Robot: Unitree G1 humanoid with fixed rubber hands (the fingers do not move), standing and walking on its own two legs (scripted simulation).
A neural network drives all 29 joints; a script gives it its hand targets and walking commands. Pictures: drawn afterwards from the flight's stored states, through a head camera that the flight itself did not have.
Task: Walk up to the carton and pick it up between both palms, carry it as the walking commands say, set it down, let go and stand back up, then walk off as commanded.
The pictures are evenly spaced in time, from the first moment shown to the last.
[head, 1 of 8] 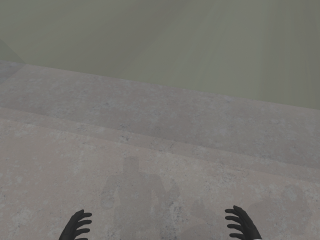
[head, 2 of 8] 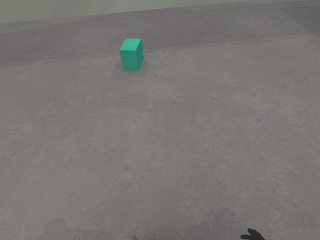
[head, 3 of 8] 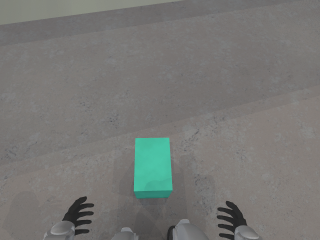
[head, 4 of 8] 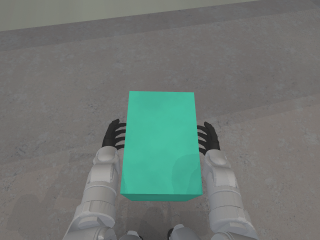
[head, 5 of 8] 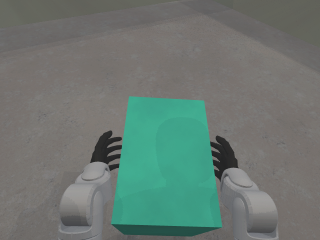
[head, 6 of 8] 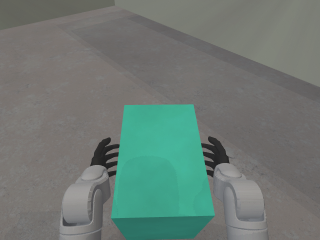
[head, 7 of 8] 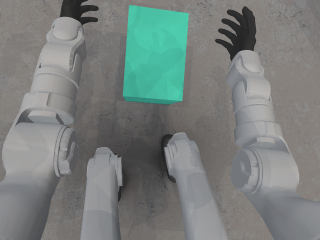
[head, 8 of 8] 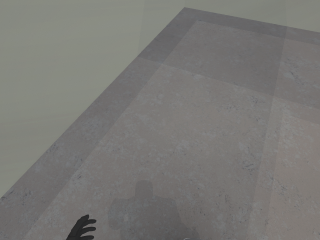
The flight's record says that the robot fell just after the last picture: no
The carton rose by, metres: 0.68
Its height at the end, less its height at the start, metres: +0.00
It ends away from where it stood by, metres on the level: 0.13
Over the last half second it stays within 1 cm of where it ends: yes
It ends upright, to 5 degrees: yes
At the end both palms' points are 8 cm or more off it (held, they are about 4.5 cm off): yes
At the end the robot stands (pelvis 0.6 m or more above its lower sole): yes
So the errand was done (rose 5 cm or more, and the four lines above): yes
